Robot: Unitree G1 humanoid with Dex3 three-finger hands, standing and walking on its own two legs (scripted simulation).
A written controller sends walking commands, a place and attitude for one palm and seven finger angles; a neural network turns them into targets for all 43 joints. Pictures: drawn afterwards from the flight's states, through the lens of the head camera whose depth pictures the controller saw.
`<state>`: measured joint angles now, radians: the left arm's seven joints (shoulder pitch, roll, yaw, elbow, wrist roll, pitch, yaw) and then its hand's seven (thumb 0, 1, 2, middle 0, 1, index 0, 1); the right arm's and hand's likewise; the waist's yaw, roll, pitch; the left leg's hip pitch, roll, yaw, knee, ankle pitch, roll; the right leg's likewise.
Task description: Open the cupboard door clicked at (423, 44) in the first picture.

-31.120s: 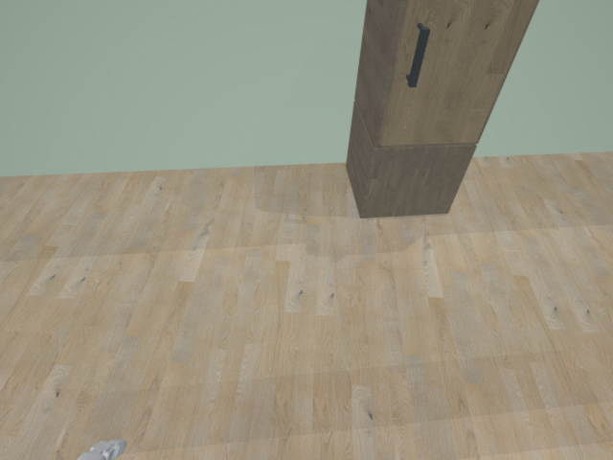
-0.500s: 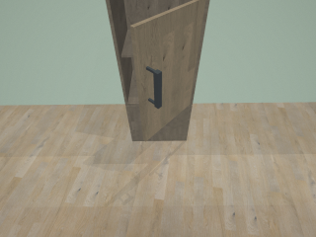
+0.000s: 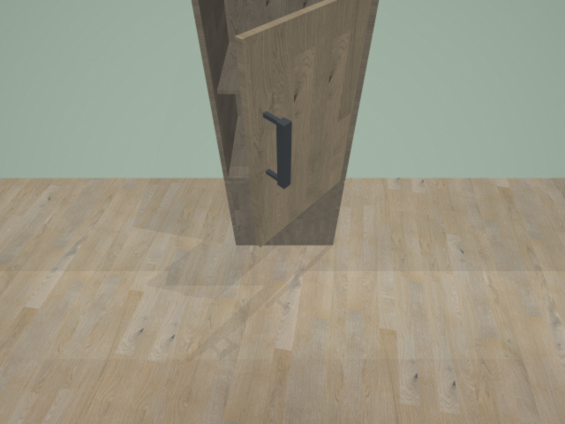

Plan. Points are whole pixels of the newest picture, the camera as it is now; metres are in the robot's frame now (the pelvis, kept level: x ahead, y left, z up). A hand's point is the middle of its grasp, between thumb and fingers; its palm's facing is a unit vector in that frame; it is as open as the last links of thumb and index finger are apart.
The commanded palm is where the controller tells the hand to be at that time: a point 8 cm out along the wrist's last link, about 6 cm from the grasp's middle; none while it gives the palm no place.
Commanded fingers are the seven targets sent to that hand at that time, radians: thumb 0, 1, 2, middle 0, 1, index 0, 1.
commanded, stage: look to check the result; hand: left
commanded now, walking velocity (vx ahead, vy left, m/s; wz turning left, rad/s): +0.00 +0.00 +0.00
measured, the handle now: (276, 151) +0.65 +0.05 +0.00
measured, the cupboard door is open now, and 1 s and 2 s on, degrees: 47 47 47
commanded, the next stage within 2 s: walk to a spot facing it in 0.30 s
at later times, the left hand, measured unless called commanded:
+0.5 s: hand out of the picture +0.04 +0.19 -0.17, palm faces +0.00 -0.96 -0.27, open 7.3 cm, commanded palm none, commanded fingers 0.00 0.90 0.90 -0.20 -0.30 -0.20 -0.30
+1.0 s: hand out of the picture +0.09 +0.15 -0.17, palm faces -0.19 -0.93 -0.31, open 7.3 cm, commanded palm none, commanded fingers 0.00 0.90 0.90 -0.20 -0.30 -0.20 -0.30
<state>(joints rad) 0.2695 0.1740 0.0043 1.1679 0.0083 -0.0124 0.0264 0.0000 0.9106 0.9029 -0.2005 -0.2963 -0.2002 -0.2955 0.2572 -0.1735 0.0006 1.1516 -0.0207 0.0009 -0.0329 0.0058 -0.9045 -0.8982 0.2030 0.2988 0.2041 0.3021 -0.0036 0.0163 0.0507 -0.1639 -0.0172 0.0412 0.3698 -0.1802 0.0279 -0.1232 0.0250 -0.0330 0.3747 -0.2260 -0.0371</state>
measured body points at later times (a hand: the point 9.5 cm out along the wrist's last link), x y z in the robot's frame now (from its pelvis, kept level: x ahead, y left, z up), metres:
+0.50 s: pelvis +0.01 -0.01 +0.00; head +0.02 -0.02 +0.45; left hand +0.04 +0.25 -0.15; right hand +0.04 -0.26 -0.16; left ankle +0.01 +0.10 -0.75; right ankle -0.01 -0.09 -0.75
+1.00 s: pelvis -0.01 -0.05 -0.01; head +0.04 -0.09 +0.43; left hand +0.10 +0.20 -0.15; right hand +0.00 -0.31 -0.18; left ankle -0.01 +0.10 -0.68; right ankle -0.03 -0.12 -0.75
